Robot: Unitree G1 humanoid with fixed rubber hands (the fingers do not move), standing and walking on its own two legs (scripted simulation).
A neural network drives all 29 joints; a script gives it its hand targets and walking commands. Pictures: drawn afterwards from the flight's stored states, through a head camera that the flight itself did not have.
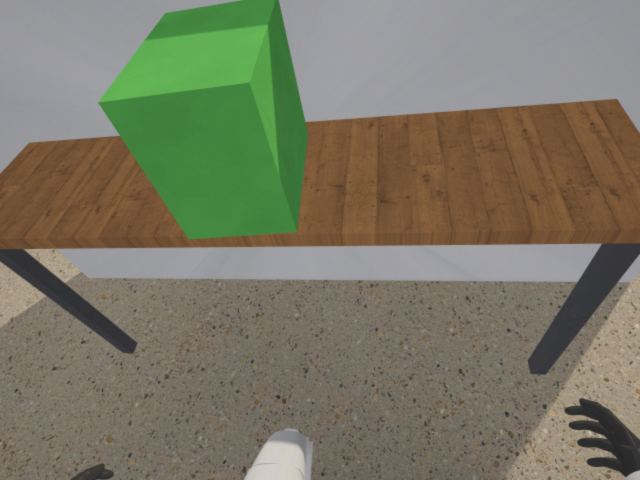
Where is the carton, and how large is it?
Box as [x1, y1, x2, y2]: [98, 0, 307, 238]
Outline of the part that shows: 278,0 241,0 165,13 98,102 188,238 296,231 307,132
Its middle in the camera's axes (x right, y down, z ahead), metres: -0.16 -0.21 +0.71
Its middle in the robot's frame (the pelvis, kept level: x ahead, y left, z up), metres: +0.67 +0.22 +0.09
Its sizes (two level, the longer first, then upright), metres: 0.298 0.213 0.293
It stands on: a table, 0.69 m high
